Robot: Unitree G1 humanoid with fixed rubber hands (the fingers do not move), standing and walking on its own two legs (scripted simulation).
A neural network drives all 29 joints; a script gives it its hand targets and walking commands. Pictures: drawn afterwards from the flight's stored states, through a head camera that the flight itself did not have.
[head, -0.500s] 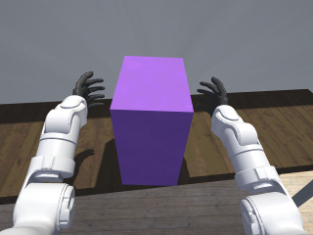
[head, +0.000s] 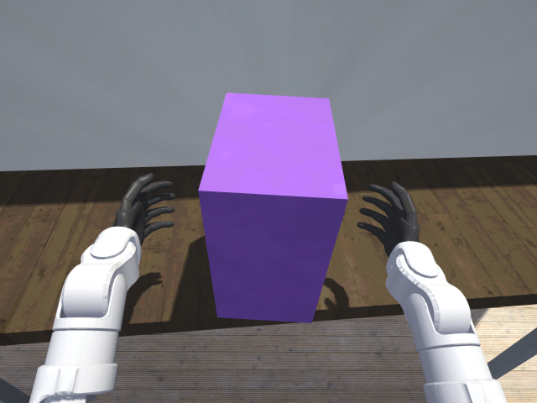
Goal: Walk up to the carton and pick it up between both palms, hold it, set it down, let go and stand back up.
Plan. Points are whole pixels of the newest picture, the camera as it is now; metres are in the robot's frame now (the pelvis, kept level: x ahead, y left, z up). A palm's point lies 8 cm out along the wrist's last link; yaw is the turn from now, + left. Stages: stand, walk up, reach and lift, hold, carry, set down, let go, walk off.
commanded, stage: set down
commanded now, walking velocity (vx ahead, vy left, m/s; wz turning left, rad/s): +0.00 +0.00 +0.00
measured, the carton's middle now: (270, 212) +0.40 -0.01 +0.08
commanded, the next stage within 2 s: let go in 1.98 s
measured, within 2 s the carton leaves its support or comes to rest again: neither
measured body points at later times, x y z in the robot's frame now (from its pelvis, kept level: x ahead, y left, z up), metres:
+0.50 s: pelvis +0.02 +0.01 +0.00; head +0.00 +0.02 +0.45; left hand +0.29 +0.19 +0.05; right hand +0.26 -0.19 +0.07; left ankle +0.01 +0.13 -0.75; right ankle +0.04 -0.10 -0.75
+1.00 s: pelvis +0.02 +0.02 +0.00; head +0.02 +0.02 +0.45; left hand +0.25 +0.21 +0.01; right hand +0.23 -0.19 +0.03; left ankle +0.01 +0.13 -0.75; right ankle +0.04 -0.10 -0.75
